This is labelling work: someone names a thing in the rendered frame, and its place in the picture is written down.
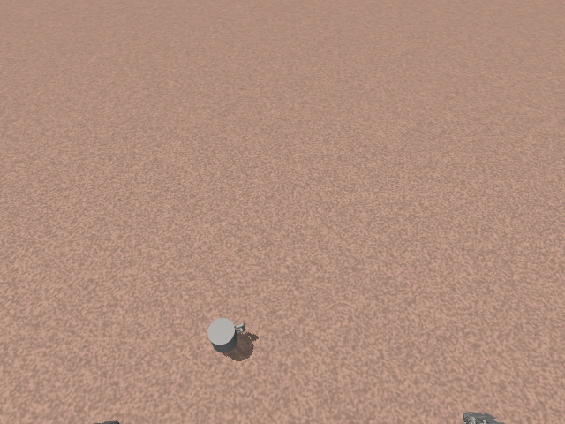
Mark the mug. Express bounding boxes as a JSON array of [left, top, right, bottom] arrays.
[[207, 318, 245, 353]]

